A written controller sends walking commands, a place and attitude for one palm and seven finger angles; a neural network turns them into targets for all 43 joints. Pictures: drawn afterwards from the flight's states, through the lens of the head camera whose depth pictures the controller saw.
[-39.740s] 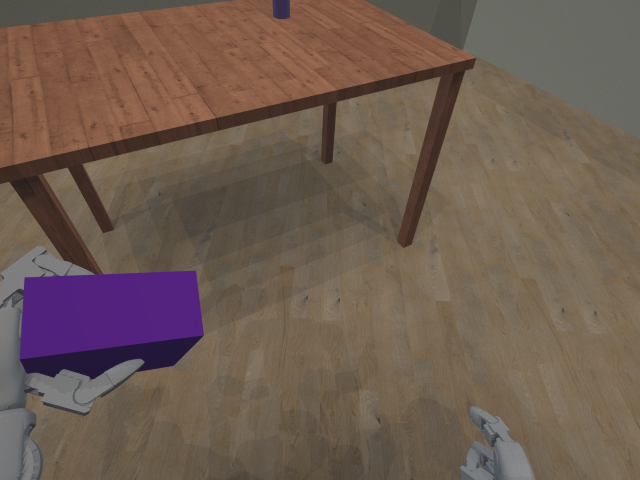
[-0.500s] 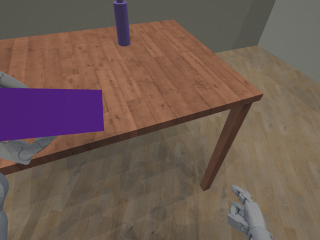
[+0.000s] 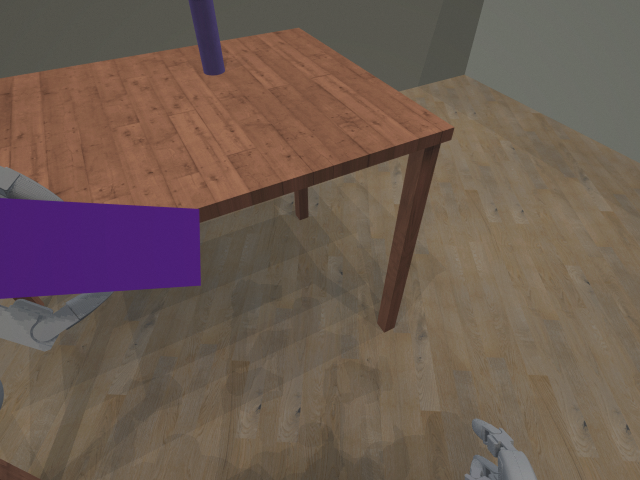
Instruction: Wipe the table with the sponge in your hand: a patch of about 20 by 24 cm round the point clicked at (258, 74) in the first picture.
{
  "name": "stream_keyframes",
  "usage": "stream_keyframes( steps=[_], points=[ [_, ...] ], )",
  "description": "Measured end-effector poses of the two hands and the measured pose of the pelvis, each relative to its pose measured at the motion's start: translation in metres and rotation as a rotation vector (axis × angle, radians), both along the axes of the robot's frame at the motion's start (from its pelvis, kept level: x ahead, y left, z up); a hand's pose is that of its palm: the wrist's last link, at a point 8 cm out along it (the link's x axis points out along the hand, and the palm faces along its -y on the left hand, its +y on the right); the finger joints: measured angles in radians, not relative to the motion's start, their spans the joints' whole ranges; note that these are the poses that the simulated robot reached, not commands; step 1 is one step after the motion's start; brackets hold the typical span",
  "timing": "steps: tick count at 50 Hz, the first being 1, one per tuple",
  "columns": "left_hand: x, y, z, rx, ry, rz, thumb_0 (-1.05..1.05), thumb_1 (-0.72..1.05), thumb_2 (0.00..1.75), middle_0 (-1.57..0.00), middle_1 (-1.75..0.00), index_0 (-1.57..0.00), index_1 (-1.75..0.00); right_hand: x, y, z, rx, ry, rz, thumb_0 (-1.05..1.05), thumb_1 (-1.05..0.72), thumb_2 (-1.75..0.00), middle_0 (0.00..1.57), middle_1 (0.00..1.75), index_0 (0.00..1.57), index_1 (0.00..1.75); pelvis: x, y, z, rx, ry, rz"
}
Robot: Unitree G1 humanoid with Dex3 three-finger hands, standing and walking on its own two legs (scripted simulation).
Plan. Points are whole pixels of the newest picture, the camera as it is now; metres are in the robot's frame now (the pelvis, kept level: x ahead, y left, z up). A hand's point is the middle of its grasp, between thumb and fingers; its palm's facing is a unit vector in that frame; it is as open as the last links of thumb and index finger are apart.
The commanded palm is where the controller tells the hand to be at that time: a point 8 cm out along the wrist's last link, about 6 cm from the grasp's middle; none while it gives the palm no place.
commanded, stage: stop stepping back and stand still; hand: left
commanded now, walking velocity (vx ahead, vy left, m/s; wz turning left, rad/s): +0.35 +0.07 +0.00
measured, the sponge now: (125, 252) +0.26 +0.17 +0.23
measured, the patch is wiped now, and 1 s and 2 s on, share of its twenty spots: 1.00 1.00 1.00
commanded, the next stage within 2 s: stand and wait in 1.70 s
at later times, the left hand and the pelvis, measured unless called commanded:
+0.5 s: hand (12, 389) +0.12 +0.18 +0.27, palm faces +0.43 -0.84 -0.34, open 10.0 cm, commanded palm +0.08 +0.23 +0.28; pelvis -0.09 -0.04 +0.01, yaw -1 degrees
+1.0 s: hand (29, 334) +0.16 +0.19 +0.27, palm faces +0.48 -0.80 -0.36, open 10.0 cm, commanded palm +0.10 +0.24 +0.28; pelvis -0.06 -0.05 +0.01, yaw +1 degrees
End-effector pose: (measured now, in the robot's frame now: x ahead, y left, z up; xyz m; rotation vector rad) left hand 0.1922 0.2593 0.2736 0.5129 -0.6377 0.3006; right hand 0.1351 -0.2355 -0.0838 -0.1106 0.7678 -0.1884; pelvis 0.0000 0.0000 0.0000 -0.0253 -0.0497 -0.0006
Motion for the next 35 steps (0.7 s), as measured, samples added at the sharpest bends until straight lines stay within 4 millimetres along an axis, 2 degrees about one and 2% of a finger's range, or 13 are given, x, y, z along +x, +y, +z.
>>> stream_keyframes(
  steps=[5,9,12,15,17,21,25,29,32,35],
  points=[
    [-0.031,-0.007,-0.015,0.017,0.024,-0.049,-0.01,-0.53,1.09,-0.74,-1.35,-0.77,-1.37,-0.032,-0.018,0.015,-0.072,-0.085,-0.064,0.01,-0.90,-0.90,0.20,0.30,0.20,0.30,-0.029,-0.001,-0.008,0.004,0.030,-0.059],
    [-0.054,-0.008,-0.001,-0.004,-0.026,0.004,-0.01,-0.54,1.09,-0.74,-1.35,-0.78,-1.37,-0.059,-0.024,0.024,-0.061,-0.077,-0.033,0.01,-0.91,-0.90,0.20,0.30,0.20,0.30,-0.044,-0.016,0.004,0.018,0.035,-0.046],
    [-0.072,-0.009,0.013,-0.026,-0.072,0.067,-0.01,-0.54,1.09,-0.74,-1.35,-0.78,-1.37,-0.071,-0.029,0.022,-0.055,-0.057,0.006,0.01,-0.90,-0.90,0.20,0.30,0.20,0.30,-0.052,-0.028,0.010,0.004,0.043,-0.016],
    [-0.089,-0.018,0.013,-0.013,-0.092,0.101,-0.01,-0.53,1.09,-0.74,-1.35,-0.77,-1.37,-0.073,-0.037,0.008,-0.051,-0.038,0.059,0.01,-0.90,-0.90,0.20,0.30,0.20,0.30,-0.067,-0.038,0.001,0.003,0.036,0.008],
    [-0.096,-0.024,0.009,-0.040,-0.069,0.081,-0.01,-0.53,1.09,-0.73,-1.35,-0.77,-1.37,-0.075,-0.042,0.005,-0.057,-0.003,0.079,0.01,-0.90,-0.90,0.20,0.30,0.20,0.30,-0.076,-0.040,0.003,-0.008,0.023,0.019],
    [-0.105,-0.035,0.004,-0.060,-0.005,0.048,-0.01,-0.53,1.09,-0.73,-1.35,-0.77,-1.37,-0.079,-0.048,0.017,-0.054,0.001,0.053,0.01,-0.90,-0.90,0.20,0.30,0.20,0.30,-0.085,-0.045,0.014,0.026,0.046,0.005],
    [-0.108,-0.042,0.001,-0.034,0.014,0.021,-0.01,-0.54,1.09,-0.74,-1.35,-0.77,-1.37,-0.077,-0.051,0.031,-0.087,-0.070,0.030,0.01,-0.90,-0.90,0.20,0.30,0.20,0.30,-0.090,-0.044,0.014,0.041,0.064,-0.017],
    [-0.108,-0.044,0.003,-0.005,-0.018,0.019,-0.01,-0.54,1.09,-0.74,-1.35,-0.77,-1.37,-0.074,-0.050,0.031,-0.092,-0.121,0.018,0.01,-0.90,-0.90,0.20,0.30,0.20,0.30,-0.094,-0.045,0.007,0.044,0.052,-0.017],
    [-0.104,-0.044,0.009,0.001,-0.031,0.064,-0.01,-0.54,1.09,-0.74,-1.35,-0.77,-1.37,-0.073,-0.047,0.026,-0.048,-0.123,0.032,0.01,-0.90,-0.90,0.20,0.30,0.20,0.30,-0.089,-0.053,0.008,0.049,0.046,-0.003],
    [-0.103,-0.044,0.006,0.011,-0.029,0.106,-0.01,-0.54,1.09,-0.74,-1.35,-0.77,-1.37,-0.068,-0.047,0.011,-0.026,-0.088,0.078,0.01,-0.90,-0.90,0.20,0.30,0.20,0.30,-0.086,-0.060,0.001,0.032,0.035,0.028]
  ],
)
